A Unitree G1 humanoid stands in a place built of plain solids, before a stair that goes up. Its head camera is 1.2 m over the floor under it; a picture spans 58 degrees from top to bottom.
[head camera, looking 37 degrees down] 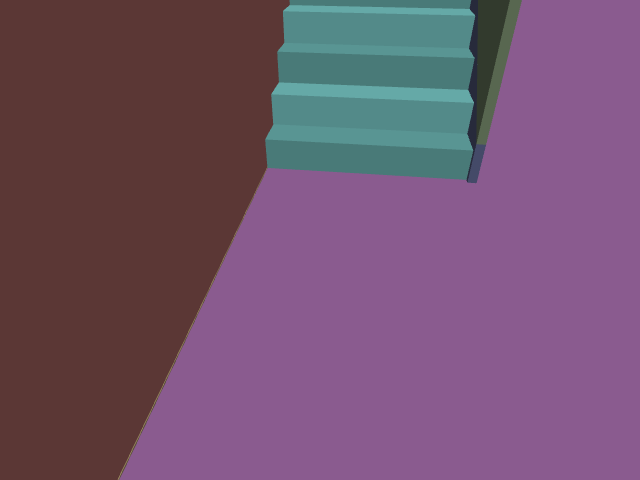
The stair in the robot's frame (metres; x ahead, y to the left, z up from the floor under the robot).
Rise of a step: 0.18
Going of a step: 0.22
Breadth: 1.15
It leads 7 degrees to the right of straight ahead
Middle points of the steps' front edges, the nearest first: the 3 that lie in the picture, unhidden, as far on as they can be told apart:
2.23 -0.26 0.18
2.45 -0.29 0.36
2.67 -0.31 0.54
